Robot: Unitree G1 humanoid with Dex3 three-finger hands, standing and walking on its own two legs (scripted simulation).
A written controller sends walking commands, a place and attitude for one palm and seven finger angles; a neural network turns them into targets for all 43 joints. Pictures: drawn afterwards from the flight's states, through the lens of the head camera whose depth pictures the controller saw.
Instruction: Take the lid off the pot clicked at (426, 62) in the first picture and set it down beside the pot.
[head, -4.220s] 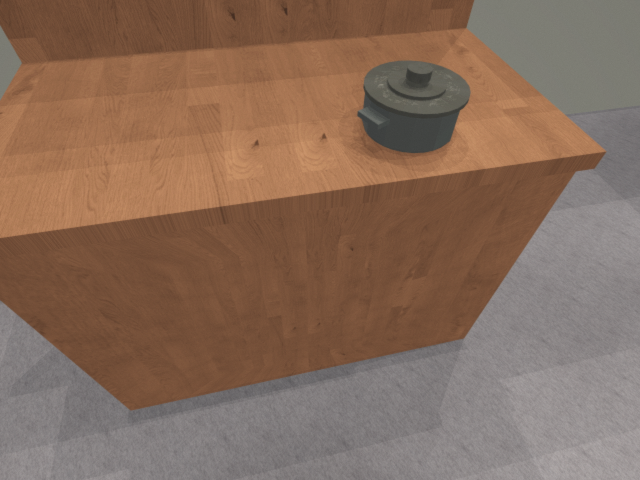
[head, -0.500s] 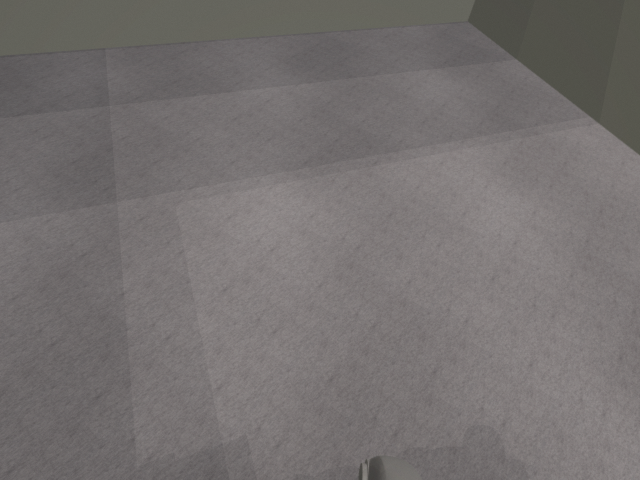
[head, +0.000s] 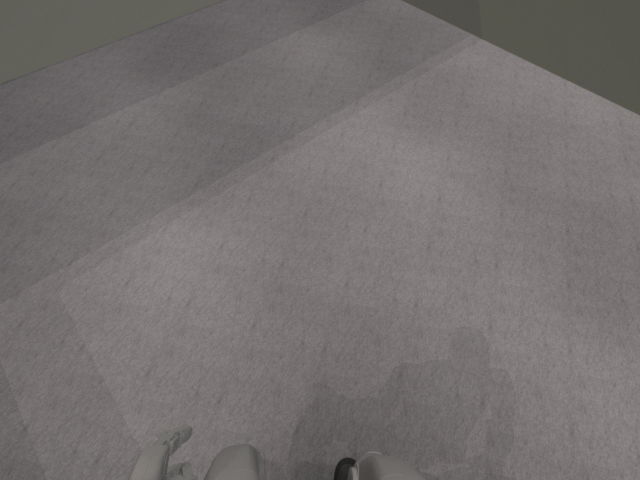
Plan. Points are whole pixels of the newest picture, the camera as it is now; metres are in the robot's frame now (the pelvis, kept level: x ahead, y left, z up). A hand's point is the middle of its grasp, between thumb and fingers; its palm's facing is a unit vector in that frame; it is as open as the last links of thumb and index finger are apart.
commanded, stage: turn to face it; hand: left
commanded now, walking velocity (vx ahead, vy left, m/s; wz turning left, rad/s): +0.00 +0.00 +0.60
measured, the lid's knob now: out of the picture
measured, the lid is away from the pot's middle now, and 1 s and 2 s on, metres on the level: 0.00 0.00 0.00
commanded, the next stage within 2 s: none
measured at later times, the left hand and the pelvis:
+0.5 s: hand out of the picture +0.10 +0.24 -0.17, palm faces +0.31 -0.93 -0.22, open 7.4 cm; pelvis +0.09 +0.03 +0.01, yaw +14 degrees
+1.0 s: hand out of the picture +0.05 +0.17 -0.15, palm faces +0.55 -0.80 -0.25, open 7.4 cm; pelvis +0.11 -0.02 +0.01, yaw +33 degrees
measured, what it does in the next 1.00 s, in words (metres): walks ahead, turning left: left foot, then right foot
